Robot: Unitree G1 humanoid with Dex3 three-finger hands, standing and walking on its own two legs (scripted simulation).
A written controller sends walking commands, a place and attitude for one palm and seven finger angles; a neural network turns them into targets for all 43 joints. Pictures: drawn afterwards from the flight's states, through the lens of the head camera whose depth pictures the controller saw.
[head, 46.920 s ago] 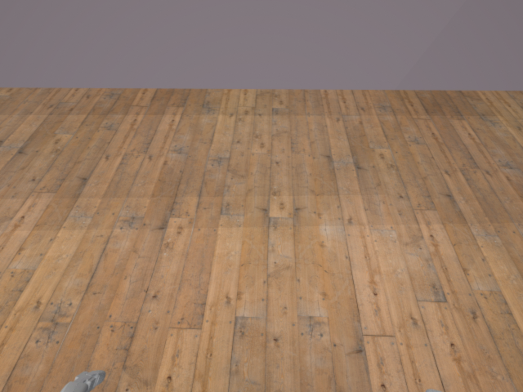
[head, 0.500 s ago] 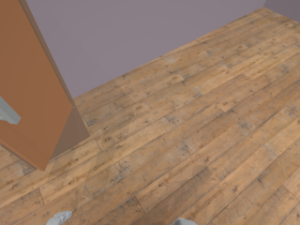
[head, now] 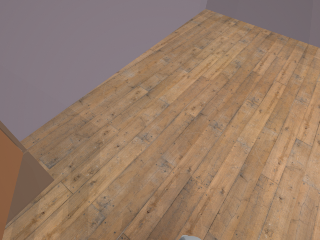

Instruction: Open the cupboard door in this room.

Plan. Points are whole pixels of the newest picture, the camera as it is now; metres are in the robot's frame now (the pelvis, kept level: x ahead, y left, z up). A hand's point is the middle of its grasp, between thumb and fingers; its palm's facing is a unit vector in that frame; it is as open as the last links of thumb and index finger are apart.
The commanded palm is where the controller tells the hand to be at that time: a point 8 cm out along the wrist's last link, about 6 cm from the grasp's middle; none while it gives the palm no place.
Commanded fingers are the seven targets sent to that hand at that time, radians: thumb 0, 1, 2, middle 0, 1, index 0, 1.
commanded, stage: walk to a spot facing it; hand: left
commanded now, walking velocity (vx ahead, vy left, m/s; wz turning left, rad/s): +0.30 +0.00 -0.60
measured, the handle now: out of the picture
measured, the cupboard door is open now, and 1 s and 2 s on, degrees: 46 46 46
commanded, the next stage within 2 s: turn to face it in 1.32 s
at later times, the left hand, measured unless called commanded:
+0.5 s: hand (144, 178) +0.33 +0.06 -0.17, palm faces -0.29 -0.93 -0.20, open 7.4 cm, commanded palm none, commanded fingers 0.00 0.90 0.90 -0.20 -0.30 -0.20 -0.30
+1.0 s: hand (147, 150) +0.45 +0.06 -0.19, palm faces -0.33 -0.93 -0.15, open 7.4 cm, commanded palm none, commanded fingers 0.00 0.90 0.90 -0.20 -0.30 -0.20 -0.30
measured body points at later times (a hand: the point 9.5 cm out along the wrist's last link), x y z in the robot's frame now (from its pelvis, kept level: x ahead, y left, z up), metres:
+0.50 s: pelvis +0.17 -0.09 -0.01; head +0.22 -0.10 +0.44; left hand +0.35 +0.11 -0.15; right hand +0.07 -0.31 -0.16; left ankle +0.13 +0.08 -0.64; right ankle +0.18 -0.16 -0.74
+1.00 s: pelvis +0.42 -0.12 +0.00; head +0.45 -0.10 +0.44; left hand +0.47 +0.11 -0.17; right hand +0.43 -0.37 -0.13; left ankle +0.49 -0.04 -0.74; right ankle +0.29 -0.19 -0.63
